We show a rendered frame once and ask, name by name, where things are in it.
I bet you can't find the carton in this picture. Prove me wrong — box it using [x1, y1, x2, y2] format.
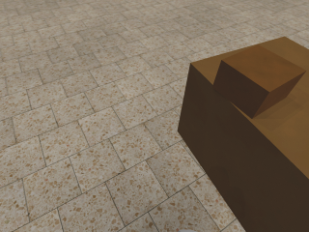
[212, 44, 306, 119]

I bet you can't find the pedestal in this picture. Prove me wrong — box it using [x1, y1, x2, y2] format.
[177, 36, 309, 232]

